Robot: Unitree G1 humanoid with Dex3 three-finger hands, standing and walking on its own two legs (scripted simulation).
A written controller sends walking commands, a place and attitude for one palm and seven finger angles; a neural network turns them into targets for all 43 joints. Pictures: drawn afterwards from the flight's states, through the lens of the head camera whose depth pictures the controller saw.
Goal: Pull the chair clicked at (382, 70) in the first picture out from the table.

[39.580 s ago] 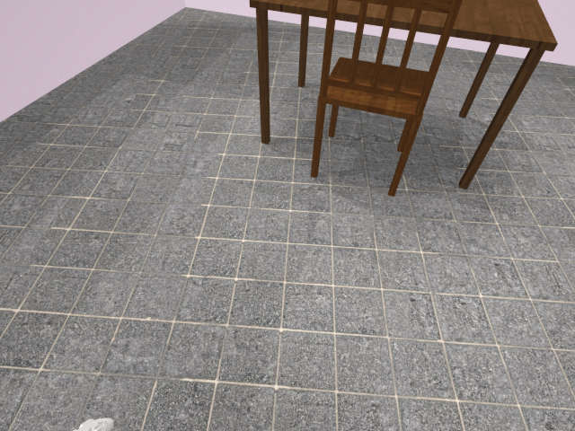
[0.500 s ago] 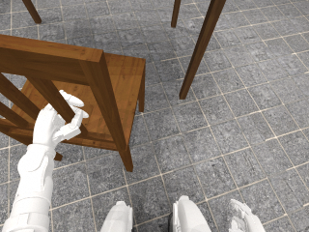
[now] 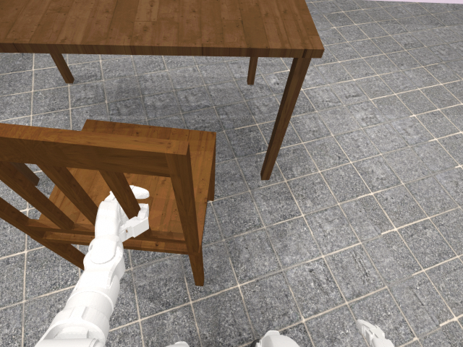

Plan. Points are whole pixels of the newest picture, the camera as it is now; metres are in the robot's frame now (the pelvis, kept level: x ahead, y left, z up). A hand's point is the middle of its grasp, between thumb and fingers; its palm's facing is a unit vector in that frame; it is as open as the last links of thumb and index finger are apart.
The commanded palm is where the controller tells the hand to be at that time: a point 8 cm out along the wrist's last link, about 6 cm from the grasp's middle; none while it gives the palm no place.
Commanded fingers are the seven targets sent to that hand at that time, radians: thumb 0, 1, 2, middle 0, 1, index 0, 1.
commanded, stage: step backward, pulling the chair out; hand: left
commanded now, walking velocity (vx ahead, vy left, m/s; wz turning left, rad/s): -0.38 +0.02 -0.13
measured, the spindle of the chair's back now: (83, 202) +0.37 +0.30 -0.05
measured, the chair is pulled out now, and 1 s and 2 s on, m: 0.28 0.42 0.57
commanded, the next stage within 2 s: none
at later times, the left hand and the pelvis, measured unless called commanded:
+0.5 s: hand (160, 266) +0.26 +0.13 -0.06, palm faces +0.07 -0.98 -0.16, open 5.3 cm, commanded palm +0.24 +0.18 -0.06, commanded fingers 0.00 0.90 0.90 -0.50 -1.45 -0.50 -1.45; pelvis -0.06 -0.01 -0.01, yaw -2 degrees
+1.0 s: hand (167, 293) +0.21 +0.11 -0.06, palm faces +0.02 -0.98 -0.19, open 5.4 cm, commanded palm +0.19 +0.16 -0.06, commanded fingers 0.00 0.90 0.90 -0.50 -1.45 -0.50 -1.45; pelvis -0.11 -0.01 -0.01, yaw -4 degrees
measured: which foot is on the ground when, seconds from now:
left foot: down 0.00-1.00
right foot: down 0.00-1.00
